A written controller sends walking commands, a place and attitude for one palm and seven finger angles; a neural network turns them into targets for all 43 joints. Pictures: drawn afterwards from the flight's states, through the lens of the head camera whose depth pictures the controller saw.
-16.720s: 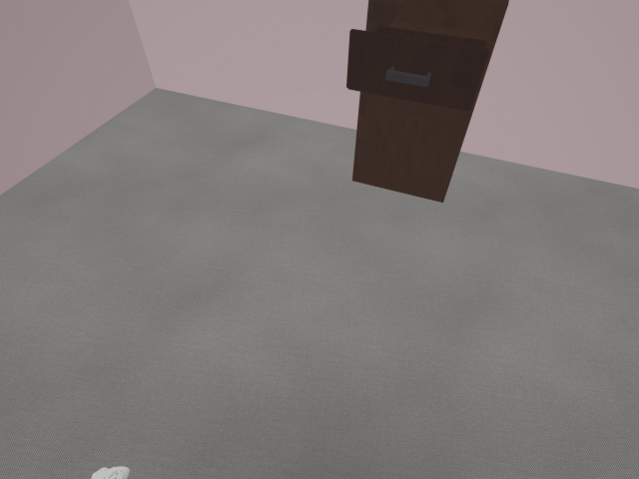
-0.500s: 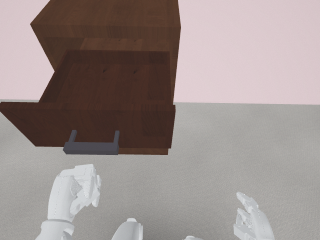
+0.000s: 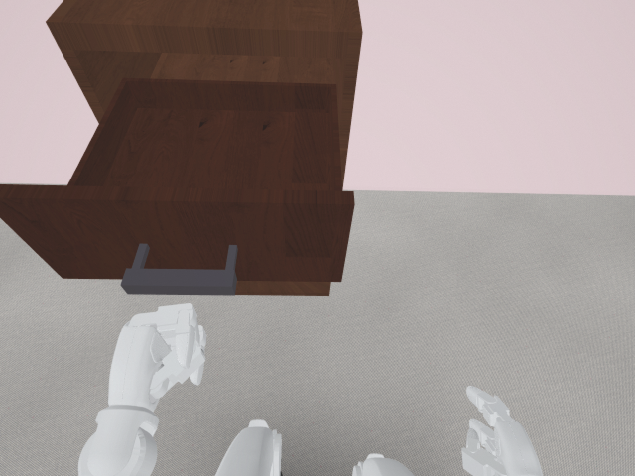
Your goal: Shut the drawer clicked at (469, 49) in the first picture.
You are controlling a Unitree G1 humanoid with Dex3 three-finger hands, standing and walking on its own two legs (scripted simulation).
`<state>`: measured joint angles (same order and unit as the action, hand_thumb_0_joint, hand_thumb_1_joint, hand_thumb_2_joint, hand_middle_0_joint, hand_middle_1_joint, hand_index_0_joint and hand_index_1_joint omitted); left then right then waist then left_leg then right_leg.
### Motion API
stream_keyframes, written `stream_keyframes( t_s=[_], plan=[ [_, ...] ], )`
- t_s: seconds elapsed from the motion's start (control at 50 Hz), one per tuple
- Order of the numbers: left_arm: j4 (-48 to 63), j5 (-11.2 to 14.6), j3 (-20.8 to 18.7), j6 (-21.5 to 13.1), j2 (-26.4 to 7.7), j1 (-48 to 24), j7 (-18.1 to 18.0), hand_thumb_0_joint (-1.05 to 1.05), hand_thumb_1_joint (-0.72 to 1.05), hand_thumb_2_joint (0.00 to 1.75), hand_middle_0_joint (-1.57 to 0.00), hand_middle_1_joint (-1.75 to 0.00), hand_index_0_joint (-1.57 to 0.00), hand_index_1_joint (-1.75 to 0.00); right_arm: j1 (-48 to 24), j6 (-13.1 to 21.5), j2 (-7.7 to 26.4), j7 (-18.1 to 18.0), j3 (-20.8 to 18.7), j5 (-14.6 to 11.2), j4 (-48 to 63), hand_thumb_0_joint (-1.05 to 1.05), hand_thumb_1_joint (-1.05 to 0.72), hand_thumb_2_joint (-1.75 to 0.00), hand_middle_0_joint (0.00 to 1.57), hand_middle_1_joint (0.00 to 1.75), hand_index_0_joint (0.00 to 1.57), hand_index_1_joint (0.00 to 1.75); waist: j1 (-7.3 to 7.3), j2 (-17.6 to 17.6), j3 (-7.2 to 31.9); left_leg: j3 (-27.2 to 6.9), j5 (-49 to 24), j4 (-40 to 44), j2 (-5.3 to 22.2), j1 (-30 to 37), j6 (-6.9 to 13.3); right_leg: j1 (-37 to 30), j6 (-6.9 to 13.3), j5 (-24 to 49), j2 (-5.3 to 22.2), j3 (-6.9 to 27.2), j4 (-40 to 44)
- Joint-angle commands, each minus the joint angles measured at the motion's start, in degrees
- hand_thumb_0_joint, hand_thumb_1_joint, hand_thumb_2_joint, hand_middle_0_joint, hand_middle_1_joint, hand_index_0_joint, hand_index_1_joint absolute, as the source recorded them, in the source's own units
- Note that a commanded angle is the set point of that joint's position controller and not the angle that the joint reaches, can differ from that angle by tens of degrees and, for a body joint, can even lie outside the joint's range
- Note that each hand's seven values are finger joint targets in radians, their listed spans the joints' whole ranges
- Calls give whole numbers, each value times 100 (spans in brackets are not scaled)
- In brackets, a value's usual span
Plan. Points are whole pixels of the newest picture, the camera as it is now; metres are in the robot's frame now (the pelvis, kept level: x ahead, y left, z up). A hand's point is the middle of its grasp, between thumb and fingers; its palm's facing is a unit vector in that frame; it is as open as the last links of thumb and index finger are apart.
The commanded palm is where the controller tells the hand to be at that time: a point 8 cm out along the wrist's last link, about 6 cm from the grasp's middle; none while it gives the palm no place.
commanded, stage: bring the fist close to the handle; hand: left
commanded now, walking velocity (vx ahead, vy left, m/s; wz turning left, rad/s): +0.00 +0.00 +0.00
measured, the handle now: (184, 266) +0.36 +0.18 +0.05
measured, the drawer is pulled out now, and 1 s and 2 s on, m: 0.30 0.25 0.12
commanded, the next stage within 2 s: push the drawer shut in 0.12 s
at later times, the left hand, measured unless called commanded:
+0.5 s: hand (207, 327) +0.28 +0.14 +0.04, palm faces +0.00 -1.00 -0.03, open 3.2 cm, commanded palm +0.27 +0.20 +0.05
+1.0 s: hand (208, 292) +0.33 +0.15 +0.04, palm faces +0.00 -1.00 -0.03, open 2.8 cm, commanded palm +0.33 +0.20 +0.05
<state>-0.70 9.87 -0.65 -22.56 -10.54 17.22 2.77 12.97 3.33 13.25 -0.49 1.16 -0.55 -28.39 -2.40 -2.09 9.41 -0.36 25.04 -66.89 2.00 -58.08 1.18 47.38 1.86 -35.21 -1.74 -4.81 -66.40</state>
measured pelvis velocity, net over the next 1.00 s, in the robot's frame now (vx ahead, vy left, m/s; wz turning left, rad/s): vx -0.01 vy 0.00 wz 0.01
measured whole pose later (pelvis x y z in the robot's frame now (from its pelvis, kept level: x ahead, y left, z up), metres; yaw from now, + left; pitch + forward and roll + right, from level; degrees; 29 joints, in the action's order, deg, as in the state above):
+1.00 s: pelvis -0.01 +0.00 +0.00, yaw +0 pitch +16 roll -3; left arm -23.4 9.8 -3.9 -23.1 -12.9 -8.3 3.3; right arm 12.1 2.2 14.1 -1.6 1.3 -1.0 -34.5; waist -2.9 -2.0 8.0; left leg -1.3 23.3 -66.5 2.0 -59.7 0.9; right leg 48.9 2.2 -33.9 -1.9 -5.7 -66.4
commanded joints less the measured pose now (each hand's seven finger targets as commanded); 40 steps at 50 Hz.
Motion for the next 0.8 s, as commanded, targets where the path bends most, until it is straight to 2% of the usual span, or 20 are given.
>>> stream_keyframes(
  t_s=[0.0,0.08,0.1,0.12,0.2,0.24,0.26,0.3,0.32,0.36,0.4,0.44,0.48,0.56,0.6,0.62,0.64,0.66,0.74,0.78],
  plan=[
    [1284,4,-147,-501,-344,-798,-22,0,90,90,-140,-160,-140,-160,-360,291,756,-93,-322,-8,856,0,-90,-90,20,30,20,30,-54,-123,1232,-262,-594,843,-50,1864,91,265,-66,1135,1,225,1143],
    [1292,-2,-261,-466,-454,-472,-73,0,90,90,-140,-160,-140,-160,-317,285,753,-82,-324,-2,849,0,-90,-90,20,30,20,30,40,-196,1452,-269,-901,878,-37,2017,80,83,-46,1420,-1,195,1099],
    [1242,1,-168,-433,-354,-480,-61,0,90,90,-140,-160,-140,-160,-314,273,746,-73,-320,-1,851,0,-90,-90,20,30,20,30,-10,-90,1423,-258,-925,859,-35,2013,86,100,-67,1489,-3,196,1115],
    [1177,-3,-268,-411,-443,-462,-64,0,90,90,-140,-160,-140,-160,-295,250,767,-74,-328,-7,847,0,-90,-90,20,30,20,30,2,21,1314,-258,-894,869,-34,1925,77,82,-67,1482,-4,199,1131],
    [1158,-15,-201,-344,-368,-383,-60,0,90,90,-140,-160,-140,-160,-300,201,750,-66,-322,-9,888,0,-90,-90,20,30,20,30,-5,49,1231,-232,-924,868,-43,1889,81,30,-75,1574,-4,208,1145],
    [1177,-14,-221,-376,-390,-645,-76,0,90,90,-140,-160,-140,-160,-300,197,757,-72,-321,0,865,0,-90,-90,20,30,20,30,-42,60,1241,-251,-859,830,-47,1855,82,101,-79,1503,-2,206,1127],
    [1142,-30,-346,-398,-535,-776,-103,0,90,90,-140,-160,-140,-160,-285,188,779,-90,-318,15,829,0,-90,-90,20,30,20,30,-54,99,1213,-260,-841,793,-43,1767,92,113,-75,1476,-14,226,1109],
    [1228,-76,-127,-485,-347,-1156,-103,0,90,90,-140,-160,-140,-160,-311,210,746,-91,-320,21,778,0,-90,-90,20,30,20,30,-111,-148,1322,-266,-910,767,-35,1977,85,251,-70,1493,3,210,1064],
    [1169,-45,-208,-497,-387,-1090,-111,0,90,90,-140,-160,-140,-160,-291,219,747,-83,-326,21,772,0,-90,-90,20,30,20,30,-56,-169,1367,-271,-911,776,-40,1988,74,214,-60,1474,2,210,1078],
    [937,-42,-340,-457,-525,-1174,-101,0,90,90,-140,-160,-140,-160,-271,202,785,-95,-327,21,711,0,-90,-90,20,30,20,30,-81,18,1353,-267,-947,750,-34,1902,93,158,-68,1566,-14,233,1094],
    [787,-42,-260,-398,-441,-1422,-41,0,90,90,-140,-160,-140,-160,-288,172,783,-98,-321,7,699,0,-90,-90,20,30,20,30,-109,-19,1366,-229,-925,748,-50,1911,90,153,-82,1596,7,260,1127],
    [642,-20,-361,-338,-528,-1670,-20,0,90,90,-140,-160,-140,-160,-286,150,801,-109,-320,-7,662,0,-90,-90,20,30,20,30,-96,-19,1340,-226,-821,772,-51,1893,87,159,-83,1478,4,287,1185],
    [619,4,-395,-291,-545,-1756,-13,0,90,90,-140,-160,-140,-160,-276,140,797,-113,-317,-6,648,0,-90,-90,20,30,20,30,-44,-117,1551,-220,-977,799,-60,2003,90,19,-74,1638,12,296,1171],
    [375,41,-481,-294,-633,-2437,-38,0,90,90,-140,-160,-140,-160,-242,121,828,-152,-308,-9,497,0,-90,-90,20,30,20,30,-197,38,1341,-245,-875,751,-40,1877,105,162,-102,1555,9,300,1221],
    [281,39,-412,-369,-541,-2630,-31,0,90,90,-140,-160,-140,-160,-248,143,815,-153,-318,-11,449,0,-90,-90,20,30,20,30,-205,17,1427,-235,-818,750,-53,1937,97,191,-105,1473,20,319,1238],
    [264,52,-539,-412,-658,-2686,-43,0,90,90,-140,-160,-140,-160,-248,155,827,-154,-328,-15,406,0,-90,-90,20,30,20,30,-153,-81,1486,-233,-831,756,-50,1966,84,178,-92,1457,23,336,1239],
    [210,49,-452,-430,-588,-2748,-38,0,90,90,-140,-160,-140,-160,-242,156,819,-153,-317,-12,390,0,-90,-90,20,30,20,30,-186,-55,1494,-234,-849,755,-61,1982,95,161,-94,1487,26,336,1253],
    [128,31,-510,-442,-699,-2897,-42,0,90,90,-140,-160,-140,-160,-221,154,848,-160,-320,-16,351,0,-90,-90,20,30,20,30,-226,27,1468,-247,-819,734,-45,1916,107,183,-101,1452,15,345,1246],
    [-166,58,-635,-484,-804,-3389,-13,0,90,90,-140,-160,-140,-160,-223,158,858,-173,-323,-26,242,0,-90,-90,20,30,20,30,-206,-47,1553,-231,-687,742,-59,1917,91,194,-96,1296,27,403,1295],
    [-349,52,-617,-470,-824,-3700,-3,0,90,90,-140,-160,-140,-160,-213,136,869,-181,-303,-36,191,0,-90,-90,20,30,20,30,-256,-83,1516,-233,-602,741,-59,1875,98,236,-98,1211,19,418,1311]
  ],
)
